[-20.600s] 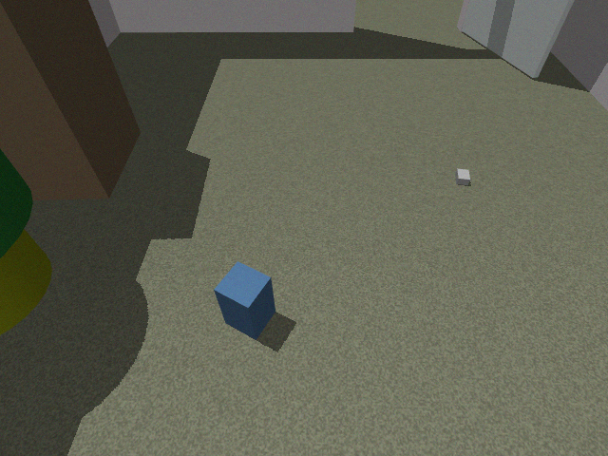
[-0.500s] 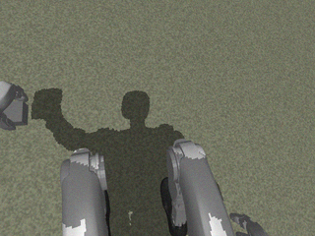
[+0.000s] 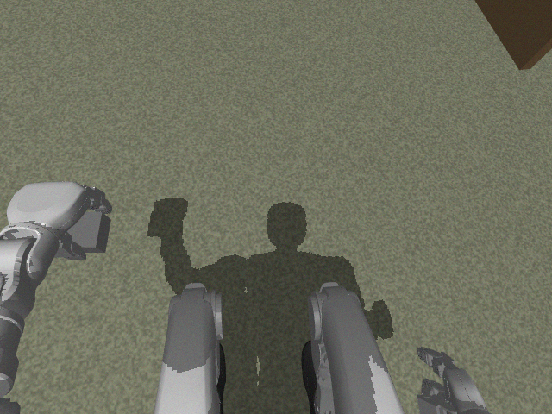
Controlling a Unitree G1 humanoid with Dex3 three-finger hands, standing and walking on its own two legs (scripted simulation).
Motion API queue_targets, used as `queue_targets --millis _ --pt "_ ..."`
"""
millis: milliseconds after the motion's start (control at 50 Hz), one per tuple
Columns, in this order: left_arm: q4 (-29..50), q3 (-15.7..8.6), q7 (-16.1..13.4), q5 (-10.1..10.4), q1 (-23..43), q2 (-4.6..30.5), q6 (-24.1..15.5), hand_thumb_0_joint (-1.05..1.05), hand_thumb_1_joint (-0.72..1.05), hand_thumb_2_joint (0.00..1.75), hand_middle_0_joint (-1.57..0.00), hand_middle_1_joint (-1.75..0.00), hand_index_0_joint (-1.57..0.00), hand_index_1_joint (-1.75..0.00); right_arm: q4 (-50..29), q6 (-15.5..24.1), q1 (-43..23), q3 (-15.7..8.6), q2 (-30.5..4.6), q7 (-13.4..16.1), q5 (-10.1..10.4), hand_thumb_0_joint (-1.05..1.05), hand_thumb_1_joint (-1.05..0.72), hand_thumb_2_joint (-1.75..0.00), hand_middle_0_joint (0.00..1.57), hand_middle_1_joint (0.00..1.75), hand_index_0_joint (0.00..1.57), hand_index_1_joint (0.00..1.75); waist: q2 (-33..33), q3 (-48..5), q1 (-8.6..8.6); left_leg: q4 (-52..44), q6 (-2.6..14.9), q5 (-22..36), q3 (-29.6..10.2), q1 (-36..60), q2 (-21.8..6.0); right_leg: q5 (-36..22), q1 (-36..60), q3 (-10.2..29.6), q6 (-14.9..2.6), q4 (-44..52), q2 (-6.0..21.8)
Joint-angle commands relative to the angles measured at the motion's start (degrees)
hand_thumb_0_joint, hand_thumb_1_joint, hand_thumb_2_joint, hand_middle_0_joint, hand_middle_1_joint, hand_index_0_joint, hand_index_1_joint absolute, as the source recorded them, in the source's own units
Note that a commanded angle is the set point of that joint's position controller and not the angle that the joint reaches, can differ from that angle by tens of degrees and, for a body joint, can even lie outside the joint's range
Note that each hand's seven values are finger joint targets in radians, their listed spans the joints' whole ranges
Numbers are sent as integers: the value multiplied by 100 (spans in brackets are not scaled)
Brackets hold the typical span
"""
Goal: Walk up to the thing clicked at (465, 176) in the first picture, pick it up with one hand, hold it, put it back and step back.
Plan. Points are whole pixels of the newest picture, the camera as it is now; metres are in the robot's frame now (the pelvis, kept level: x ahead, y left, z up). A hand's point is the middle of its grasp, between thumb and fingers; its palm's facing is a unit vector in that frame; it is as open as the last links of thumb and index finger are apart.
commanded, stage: lift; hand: left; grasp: from above
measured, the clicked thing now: (78, 232) +0.39 +0.32 -0.12
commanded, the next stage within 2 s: hold in 0.92 s
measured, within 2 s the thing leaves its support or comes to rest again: neither
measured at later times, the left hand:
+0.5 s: hand (1, 203) +0.35 +0.28 +0.11, palm faces -0.46 -0.07 -0.89, open 8.2 cm
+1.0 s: hand out of the picture +0.37 +0.25 +0.19, palm faces -0.45 -0.06 -0.89, open 8.2 cm
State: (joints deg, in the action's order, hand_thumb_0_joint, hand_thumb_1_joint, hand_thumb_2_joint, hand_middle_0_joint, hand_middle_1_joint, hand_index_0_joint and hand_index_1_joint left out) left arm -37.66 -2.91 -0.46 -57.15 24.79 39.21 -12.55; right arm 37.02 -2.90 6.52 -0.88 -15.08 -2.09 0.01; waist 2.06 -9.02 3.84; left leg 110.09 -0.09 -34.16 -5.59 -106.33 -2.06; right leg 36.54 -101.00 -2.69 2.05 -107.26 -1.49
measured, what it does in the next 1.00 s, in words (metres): rises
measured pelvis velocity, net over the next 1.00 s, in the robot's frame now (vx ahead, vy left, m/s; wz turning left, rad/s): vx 0.07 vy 0.00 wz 0.05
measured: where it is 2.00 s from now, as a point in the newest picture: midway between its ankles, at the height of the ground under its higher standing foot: (266, 405)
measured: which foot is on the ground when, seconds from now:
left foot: down 0.00-1.00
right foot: down 0.00-1.00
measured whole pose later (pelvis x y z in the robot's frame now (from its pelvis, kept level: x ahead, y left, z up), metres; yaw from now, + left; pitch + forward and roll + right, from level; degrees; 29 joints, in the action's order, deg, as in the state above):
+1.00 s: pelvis +0.07 +0.00 +0.25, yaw +3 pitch +9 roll -1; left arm -43.7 9.5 -4.0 -58.4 16.9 24.6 -4.3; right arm 41.1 0.4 14.4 -2.3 -14.2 2.3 2.5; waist 2.3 -4.8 2.3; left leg 48.2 -0.2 -20.3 0.8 -37.4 -2.1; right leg 21.5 -35.2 1.6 1.3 -47.2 -0.2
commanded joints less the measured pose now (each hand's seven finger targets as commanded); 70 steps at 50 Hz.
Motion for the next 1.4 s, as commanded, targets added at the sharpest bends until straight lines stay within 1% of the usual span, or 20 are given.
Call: queue_targets --millis 0,80,120,180,260,380,420,460,540,580,740,1000,1020,1060,1140,1200,1240,1280,1340,1380 --pt "1483 -581 -211 182 1173 1548 184 0 79 33 -115 -28 -117 -26 -433 170 624 -390 -1069 246 52 0 -91 -90 20 30 20 30 957 -3312 -13 -2360 174 34 97 3581 47 -607 1997 -145 -311 1972 -119" --pt "1516 -371 -198 228 805 1184 337 0 79 34 -115 -29 -117 -27 -426 211 593 -359 -961 358 89 0 -91 -90 20 30 20 30 737 -3012 61 -2797 176 332 204 4083 71 -782 2619 -49 -299 2629 -103" --pt "1579 -440 -228 222 818 1266 384 0 78 34 -115 -29 -117 -28 -390 244 566 -338 -938 416 113 0 -91 -90 20 30 20 30 815 -2788 22 -3208 155 158 156 4353 42 -688 2940 -28 -291 2885 -99" --pt "1473 -215 -243 216 754 926 447 0 81 37 -116 -32 -118 -30 -386 308 548 -314 -872 478 138 0 -91 -90 20 30 20 30 623 -2494 92 -3622 146 135 201 4684 45 -638 3358 17 -293 3386 -109" --pt "1099 -31 -241 149 507 690 476 0 80 34 -115 -31 -117 -29 -313 420 582 -287 -827 557 168 0 -91 -90 20 30 20 30 516 -1996 53 -4239 113 118 153 5078 34 -629 3804 49 -301 3903 -125" --pt "806 280 -356 53 536 298 445 0 77 30 -110 -33 -113 -30 -276 548 703 -307 -764 590 195 0 -92 -91 20 30 20 30 394 -1715 61 -4920 69 634 256 5856 60 -985 4582 134 -319 4710 -137" --pt "787 116 -443 -29 673 476 426 0 74 31 -108 -36 -111 -33 -211 575 763 -341 -781 595 182 0 -92 -91 20 30 20 30 490 -1828 -28 -5075 53 885 314 6150 88 -1153 4861 177 -320 4919 -131" --pt "603 364 -525 -116 799 204 424 0 76 35 -110 -37 -113 -34 -198 600 783 -328 -747 574 173 0 -92 -91 20 30 20 30 472 -1682 40 -5240 47 1051 374 6337 111 -1290 5037 177 -317 5091 -154" --pt "431 286 -756 -204 964 284 513 0 74 36 -108 -37 -111 -34 -143 623 892 -366 -754 533 183 0 -91 -90 20 30 20 30 398 -1643 -71 -5572 43 1375 467 6721 175 -1539 5583 267 -305 5528 -135" --pt "225 457 -778 -237 912 108 586 0 75 38 -109 -37 -112 -35 -150 627 865 -364 -743 511 189 0 -91 -90 20 30 20 30 337 -1475 -69 -5785 32 1471 465 6922 169 -1641 5724 270 -292 5730 -135" --pt "169 657 -699 -108 837 -145 764 0 71 39 -108 -35 -110 -33 -165 612 894 -400 -716 503 209 0 -91 -90 20 30 20 30 34 -1334 -117 -6342 42 1997 525 7563 206 -2160 6518 340 -245 6342 -100" --pt "455 694 -533 -87 887 -176 807 0 74 42 -110 -35 -112 -33 -241 533 690 -401 -713 535 238 0 -90 -90 20 30 20 30 25 -1059 -204 -7083 21 2225 605 8339 215 -2305 7157 369 -249 6994 -87" --pt "429 853 -489 -127 852 -320 821 0 74 35 -109 -33 -112 -30 -238 531 676 -383 -693 533 233 0 -91 -90 20 30 20 30 13 -1046 -166 -7078 32 2353 626 8367 230 -2454 7207 397 -244 7016 -77" --pt "589 720 -431 -99 872 -156 815 0 77 35 -110 -34 -113 -30 -253 512 650 -409 -745 547 252 0 -90 -90 20 30 20 30 59 -1144 -220 -7136 20 2519 630 8532 224 -2567 7340 382 -242 7053 -87" --pt "698 813 -301 -80 914 -270 817 0 75 35 -108 -35 -112 -31 -240 466 616 -399 -703 562 245 0 -90 -90 20 30 20 30 5 -1094 -172 -7225 32 2735 654 8693 237 -2803 7473 400 -230 7152 -85" --pt "727 732 -218 -48 679 -210 800 0 75 35 -109 -32 -112 -29 -341 439 508 -388 -716 567 270 0 -90 -90 20 30 20 30 -91 -913 -266 -7355 47 2589 681 8673 259 -2659 7584 412 -230 7291 -78" --pt "809 845 -142 -73 737 -300 796 0 77 35 -110 -31 -113 -28 -392 411 431 -379 -708 572 272 0 -90 -90 20 30 20 30 -79 -905 -230 -7385 58 2682 705 8772 261 -2762 7609 408 -220 7332 -79" --pt "937 719 -103 -48 714 -169 787 0 77 34 -109 -32 -113 -29 -396 395 415 -389 -714 586 275 0 -90 -90 20 30 20 30 -9 -966 -283 -7414 50 2792 697 8838 257 -2811 7699 390 -226 7338 -86" --pt "961 811 -46 -50 624 -304 787 0 77 34 -110 -31 -113 -28 -430 370 394 -367 -686 591 282 0 -90 -90 20 30 20 30 -44 -905 -274 -7473 41 2925 670 8908 236 -2908 7746 370 -236 7324 -102" --pt "1049 697 -25 -16 636 -178 762 0 77 34 -111 -29 -114 -26 -458 351 378 -382 -710 604 290 0 -90 -90 20 30 20 30 -63 -960 -318 -7499 55 2981 709 8966 249 -2971 7854 371 -228 7357 -89"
